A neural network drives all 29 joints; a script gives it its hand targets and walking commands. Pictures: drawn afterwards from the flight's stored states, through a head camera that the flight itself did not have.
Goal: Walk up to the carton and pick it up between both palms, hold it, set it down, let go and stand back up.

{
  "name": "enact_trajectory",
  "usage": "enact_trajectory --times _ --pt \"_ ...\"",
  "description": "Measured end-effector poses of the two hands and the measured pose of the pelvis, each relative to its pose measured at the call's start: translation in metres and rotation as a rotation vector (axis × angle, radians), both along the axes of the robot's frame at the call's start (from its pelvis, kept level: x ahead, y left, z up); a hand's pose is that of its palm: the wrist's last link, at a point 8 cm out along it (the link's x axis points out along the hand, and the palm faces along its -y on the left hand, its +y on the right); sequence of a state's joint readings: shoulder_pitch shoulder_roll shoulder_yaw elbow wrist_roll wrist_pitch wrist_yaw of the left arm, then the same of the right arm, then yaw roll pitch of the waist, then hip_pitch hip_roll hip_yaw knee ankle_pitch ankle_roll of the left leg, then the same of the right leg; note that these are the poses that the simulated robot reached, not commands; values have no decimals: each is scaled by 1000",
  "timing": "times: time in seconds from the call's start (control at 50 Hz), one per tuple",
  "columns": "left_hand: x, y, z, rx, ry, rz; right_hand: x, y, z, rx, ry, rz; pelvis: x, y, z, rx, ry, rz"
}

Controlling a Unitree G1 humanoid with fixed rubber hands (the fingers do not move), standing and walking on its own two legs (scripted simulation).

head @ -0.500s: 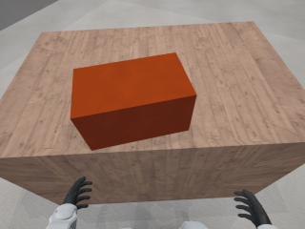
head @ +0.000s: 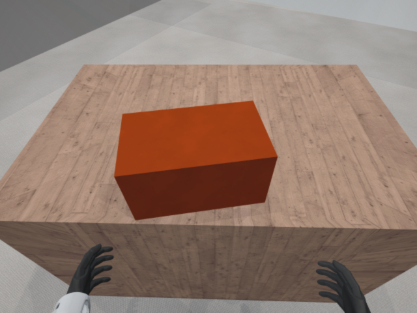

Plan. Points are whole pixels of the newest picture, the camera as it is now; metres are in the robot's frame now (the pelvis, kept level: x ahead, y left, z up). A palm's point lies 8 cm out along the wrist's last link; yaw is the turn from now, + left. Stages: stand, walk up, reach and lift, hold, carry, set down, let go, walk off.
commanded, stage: reach and lift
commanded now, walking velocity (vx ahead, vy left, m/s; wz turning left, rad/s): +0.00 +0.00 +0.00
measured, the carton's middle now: (195, 159) +0.45 +0.07 +0.01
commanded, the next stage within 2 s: none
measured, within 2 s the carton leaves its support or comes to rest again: neither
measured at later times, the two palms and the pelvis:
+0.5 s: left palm (83, 269) +0.19 +0.26 +0.00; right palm (372, 282) +0.18 -0.25 +0.00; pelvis +0.02 +0.02 +0.00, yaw -1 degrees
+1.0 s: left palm (85, 238) +0.23 +0.25 +0.04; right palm (374, 236) +0.25 -0.26 +0.04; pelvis +0.01 +0.01 +0.00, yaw -1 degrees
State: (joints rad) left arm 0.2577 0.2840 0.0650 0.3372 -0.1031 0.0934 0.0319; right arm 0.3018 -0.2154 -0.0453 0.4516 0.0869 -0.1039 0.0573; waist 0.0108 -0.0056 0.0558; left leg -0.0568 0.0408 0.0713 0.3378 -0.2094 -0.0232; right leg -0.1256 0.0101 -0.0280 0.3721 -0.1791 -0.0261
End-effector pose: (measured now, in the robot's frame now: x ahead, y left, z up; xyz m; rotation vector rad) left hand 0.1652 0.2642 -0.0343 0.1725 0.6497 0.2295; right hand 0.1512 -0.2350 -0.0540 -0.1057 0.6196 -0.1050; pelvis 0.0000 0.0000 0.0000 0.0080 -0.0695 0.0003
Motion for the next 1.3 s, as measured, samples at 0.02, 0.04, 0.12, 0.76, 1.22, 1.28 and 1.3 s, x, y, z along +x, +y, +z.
enact_trajectory --times 0.02,0.04,0.12,0.76,1.22,1.28,1.3 --pt "1 0 1 -4 -9 2 2 -1 2 1 -8 2 1 1 0 -1 1 0" --pt "2 -1 2 -8 -18 4 4 -1 4 3 -15 5 2 2 0 -1 3 0" --pt "5 -3 8 -20 -63 15 12 -5 14 5 -45 19 5 5 1 -4 10 -1" --pt "38 -10 61 -58 -334 73 60 -31 84 58 -278 133 16 15 1 -15 67 -10" --pt "96 2 100 -63 -371 55 131 -26 113 90 -340 151 13 10 2 -10 101 -10" --pt "101 4 103 -65 -368 54 141 -26 117 89 -342 152 13 11 3 -12 108 -8" --pt "102 5 104 -66 -368 54 144 -26 119 89 -343 153 13 11 3 -12 111 -7"
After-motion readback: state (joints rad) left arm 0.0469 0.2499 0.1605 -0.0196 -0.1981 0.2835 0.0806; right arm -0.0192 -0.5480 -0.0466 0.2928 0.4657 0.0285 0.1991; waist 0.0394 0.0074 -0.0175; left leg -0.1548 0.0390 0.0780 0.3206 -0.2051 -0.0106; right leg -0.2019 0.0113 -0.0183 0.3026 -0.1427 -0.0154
